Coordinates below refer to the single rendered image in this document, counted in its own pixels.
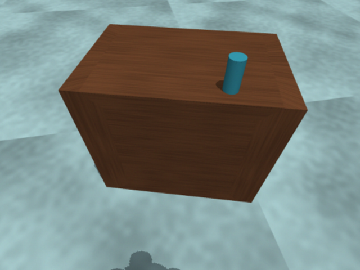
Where can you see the can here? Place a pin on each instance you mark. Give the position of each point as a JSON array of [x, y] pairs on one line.
[[234, 72]]

